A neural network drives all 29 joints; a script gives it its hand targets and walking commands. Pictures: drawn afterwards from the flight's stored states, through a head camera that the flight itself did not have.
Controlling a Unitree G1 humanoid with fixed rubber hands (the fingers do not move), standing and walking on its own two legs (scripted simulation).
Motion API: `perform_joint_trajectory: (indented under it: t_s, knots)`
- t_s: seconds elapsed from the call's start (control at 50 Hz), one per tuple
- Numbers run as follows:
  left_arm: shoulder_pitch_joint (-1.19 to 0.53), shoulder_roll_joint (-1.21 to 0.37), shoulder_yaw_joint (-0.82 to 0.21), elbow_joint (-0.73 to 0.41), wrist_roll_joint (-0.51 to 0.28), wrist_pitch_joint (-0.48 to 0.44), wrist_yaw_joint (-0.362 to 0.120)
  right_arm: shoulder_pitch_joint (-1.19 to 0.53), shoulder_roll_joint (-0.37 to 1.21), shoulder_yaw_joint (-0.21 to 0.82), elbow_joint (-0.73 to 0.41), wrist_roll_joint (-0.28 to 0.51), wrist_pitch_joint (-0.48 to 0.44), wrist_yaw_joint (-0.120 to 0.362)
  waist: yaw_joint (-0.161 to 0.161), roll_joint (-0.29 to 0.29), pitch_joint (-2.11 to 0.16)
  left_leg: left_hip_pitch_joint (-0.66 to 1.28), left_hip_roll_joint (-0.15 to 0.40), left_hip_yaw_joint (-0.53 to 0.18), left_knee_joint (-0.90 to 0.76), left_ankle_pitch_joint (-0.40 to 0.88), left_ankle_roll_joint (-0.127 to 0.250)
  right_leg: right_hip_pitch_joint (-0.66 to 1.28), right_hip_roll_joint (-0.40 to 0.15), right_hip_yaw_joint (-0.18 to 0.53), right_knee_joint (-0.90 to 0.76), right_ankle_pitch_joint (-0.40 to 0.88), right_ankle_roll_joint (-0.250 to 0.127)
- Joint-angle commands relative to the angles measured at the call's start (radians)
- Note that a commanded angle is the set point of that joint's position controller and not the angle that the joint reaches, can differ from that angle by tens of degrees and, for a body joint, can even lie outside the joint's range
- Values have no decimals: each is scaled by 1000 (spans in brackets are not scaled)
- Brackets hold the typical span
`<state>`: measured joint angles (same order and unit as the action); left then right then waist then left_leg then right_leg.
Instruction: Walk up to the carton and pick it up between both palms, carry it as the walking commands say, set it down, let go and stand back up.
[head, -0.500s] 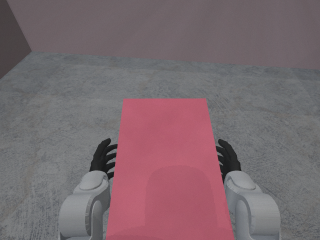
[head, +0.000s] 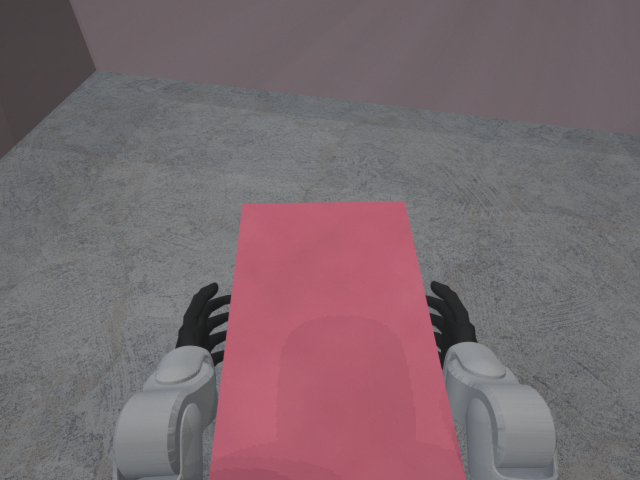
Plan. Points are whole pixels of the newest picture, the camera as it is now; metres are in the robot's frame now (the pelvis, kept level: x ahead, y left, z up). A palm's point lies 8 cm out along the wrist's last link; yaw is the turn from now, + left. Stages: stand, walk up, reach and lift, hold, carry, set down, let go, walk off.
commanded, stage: carry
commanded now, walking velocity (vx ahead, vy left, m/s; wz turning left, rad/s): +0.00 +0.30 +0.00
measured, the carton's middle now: (325, 362) +0.26 +0.01 +0.02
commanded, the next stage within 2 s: none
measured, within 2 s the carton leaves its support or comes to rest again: neither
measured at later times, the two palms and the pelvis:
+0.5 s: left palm out of the picture +0.20 +0.32 +0.11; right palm (294, 385) +0.19 +0.04 +0.10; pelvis -0.04 +0.19 +0.01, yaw -1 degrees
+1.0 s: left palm out of the picture +0.16 +0.52 +0.10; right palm (59, 441) +0.14 +0.24 +0.10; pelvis -0.08 +0.39 +0.01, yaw -3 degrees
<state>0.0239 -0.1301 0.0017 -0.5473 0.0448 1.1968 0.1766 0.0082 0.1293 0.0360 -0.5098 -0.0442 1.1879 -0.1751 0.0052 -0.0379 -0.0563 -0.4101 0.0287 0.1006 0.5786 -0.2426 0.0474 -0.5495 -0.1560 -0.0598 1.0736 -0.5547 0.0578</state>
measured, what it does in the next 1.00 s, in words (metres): steps to the left: right foot, then left foot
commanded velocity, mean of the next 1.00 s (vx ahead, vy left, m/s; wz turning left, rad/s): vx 0.00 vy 0.19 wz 0.00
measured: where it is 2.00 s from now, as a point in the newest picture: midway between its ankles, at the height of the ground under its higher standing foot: outside the picture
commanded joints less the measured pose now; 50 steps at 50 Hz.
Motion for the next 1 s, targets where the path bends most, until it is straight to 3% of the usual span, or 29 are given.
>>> perform_joint_trajectory:
  t_s: [0.0, 0.08, 0.14, 0.18, 0.2, 0.22, 0.24, 0.26, 0.28, 0.3, 0.32, 0.36, 0.38, 0.42, 0.46, 0.5, 0.52, 0.54, 0.56, 0.58, 0.6, 0.62, 0.64, 0.68, 0.72, 0.8, 0.88, 0.92, 0.98]
  knots:
    - [-409, -912, -665, -132, -317, -39, -148, -324, 881, 524, -121, 263, -42, 157, -10, 217, -279, 246, 195, -143, -177, 380, 139, -60, 58, -32, 198, 93, -18]
    - [-361, -859, -633, -116, -290, -39, -134, -307, 832, 533, -122, 272, -40, 150, -11, 194, -253, 236, 192, -198, -218, 244, 158, -15, 84, -63, -33, 61, -44]
    - [-306, -819, -590, -64, -268, -24, -132, -310, 803, 546, -119, 269, -29, 140, -14, 165, -258, 243, 226, -266, -246, 266, 181, 58, 105, -81, -223, 14, -69]
    - [-290, -811, -568, -44, -263, -19, -135, -324, 798, 556, -119, 270, -23, 135, -8, 154, -265, 212, 208, -244, -273, 275, 142, 171, 113, -111, -385, 58, -84]
    - [-290, -813, -560, -39, -262, -18, -137, -335, 798, 560, -118, 274, -21, 133, 1, 149, -267, 179, 172, -199, -280, 267, 88, 269, 109, -135, -531, 120, -90]
    - [-308, -817, -554, -40, -260, -18, -140, -340, 797, 559, -111, 275, -19, 131, 7, 128, -278, 94, 137, -148, -261, 239, 15, 428, 64, -124, -686, 238, -98]
    - [-300, -812, -540, -30, -255, -18, -141, -365, 794, 557, -109, 274, -17, 127, 21, 41, -261, -91, 82, -103, -174, 182, -75, 615, -59, 8, -780, 271, -128]
    - [-284, -824, -518, -6, -245, -26, -140, -382, 780, 573, -121, 282, -10, 126, 45, -354, -218, -282, -9, -21, 333, -177, -164, 595, -531, 521, -913, 308, -313]
    - [-265, -841, -526, 14, -262, -23, -142, -410, 790, 566, -116, 269, -15, 127, 18, -178, -124, -301, 30, -182, 512, -244, -67, 414, -500, 469, -886, 387, -324]
    - [-308, -846, -529, -23, -270, -30, -150, -433, 826, 576, -121, 285, -22, 131, 11, -59, -102, -246, 23, -237, 595, -166, -46, 351, -407, 328, -873, 350, -266]
    - [-342, -841, -542, -47, -275, -34, -156, -436, 833, 581, -123, 290, -25, 134, 2, -14, -84, -232, 18, -212, 619, -92, -55, 307, -329, 196, -855, 331, -210]
    - [-368, -840, -555, -65, -287, -39, -158, -413, 853, 583, -119, 284, -29, 132, -9, -84, -87, -231, 12, -127, 498, -9, -88, 345, -199, 22, -775, 463, -144]
    - [-349, -830, -549, -63, -284, -38, -156, -409, 848, 585, -130, 284, -28, 128, -5, -129, -101, -195, 4, -86, 428, -23, -97, 358, -185, 2, -747, 575, -139]
    - [-322, -792, -543, -62, -275, -29, -148, -369, 829, 586, -124, 278, -16, 120, -2, -176, -118, -99, 2, -36, 282, -102, -99, 351, -199, -15, -724, 731, -141]
    - [-300, -765, -544, -71, -268, -21, -142, -344, 816, 583, -117, 276, -4, 117, 4, -215, -132, -37, -20, 11, 154, -143, -96, 366, -210, -26, -702, 806, -136]
    - [-292, -758, -552, -77, -264, -17, -137, -333, 810, 573, -101, 275, 5, 119, 4, -258, -164, 16, -35, 39, 7, -97, -83, 393, -223, -29, -659, 820, -103]
    - [-298, -763, -558, -80, -263, -15, -134, -320, 809, 565, -90, 275, 8, 122, -7, -243, -192, 90, -50, 71, -116, -20, -74, 388, -208, -50, -605, 786, -68]
    - [-300, -765, -565, -82, -257, -13, -132, -314, 804, 560, -86, 276, 11, 125, -13, -187, -226, 181, -70, 97, -202, 27, -69, 362, -172, -69, -536, 687, -29]
    - [-307, -764, -569, -82, -248, -11, -130, -316, 801, 556, -87, 279, 11, 131, -23, -44, -246, 291, 23, -9, -263, 81, -55, 248, -125, -93, -394, 465, 10]
    - [-324, -777, -587, -102, -255, -8, -132, -328, 792, 547, -84, 274, 6, 132, -34, 303, -242, 373, 280, -322, -265, 441, 49, -42, 21, -170, -171, -43, 51]
    - [-364, -812, -623, -121, -281, -12, -140, -318, 822, 535, -103, 275, -9, 143, -30, 383, -225, 318, 307, -370, -201, 593, 152, -103, 56, -50, 0, -225, 8]
    - [-386, -857, -649, -124, -297, -19, -147, -332, 846, 537, -131, 270, -21, 148, -27, 319, -237, 281, 278, -306, -166, 627, 166, -97, 61, -10, 128, -178, -15]
    - [-402, -894, -660, -129, -312, -24, -153, -345, 869, 540, -141, 265, -28, 152, -21, 252, -257, 264, 248, -232, -164, 548, 149, -83, 52, 7, 173, -81, -15]
    - [-427, -925, -670, -140, -323, -36, -153, -337, 890, 529, -132, 269, -41, 155, -15, 221, -302, 271, 214, -180, -174, 417, 138, -67, 43, 7, 208, 71, -11]
    - [-410, -907, -659, -132, -314, -42, -147, -317, 862, 517, -120, 272, -43, 152, -17, 193, -298, 254, 215, -202, -207, 324, 141, -48, 56, 13, 192, 106, -15]
    - [-352, -850, -622, -87, -283, -28, -130, -301, 814, 525, -107, 273, -29, 140, -19, 142, -253, 234, 243, -293, -291, 135, 118, 21, 86, 24, -84, 82, -35]
    - [-310, -822, -585, -37, -260, -12, -124, -321, 782, 536, -108, 274, -16, 134, -22, 126, -231, 247, 264, -347, -356, 144, 82, 127, 111, -13, -348, 48, -35]
    - [-307, -820, -578, -33, -256, -10, -122, -339, 781, 543, -118, 279, -12, 134, -18, 123, -231, 263, 249, -325, -389, 184, 22, 207, 128, -56, -497, 71, -40]
    - [-312, -820, -574, -31, -247, -12, -120, -356, 784, 541, -110, 280, -7, 133, -3, 134, -259, 258, 177, -227, -438, 221, -145, 423, 118, -148, -737, 223, -32]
